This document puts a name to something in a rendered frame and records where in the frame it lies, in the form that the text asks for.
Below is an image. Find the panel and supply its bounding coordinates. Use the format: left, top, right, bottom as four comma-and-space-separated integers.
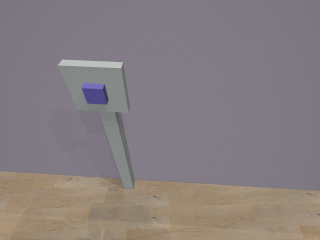
58, 59, 135, 190

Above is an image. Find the button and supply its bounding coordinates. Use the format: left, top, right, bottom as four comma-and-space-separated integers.
82, 83, 109, 105

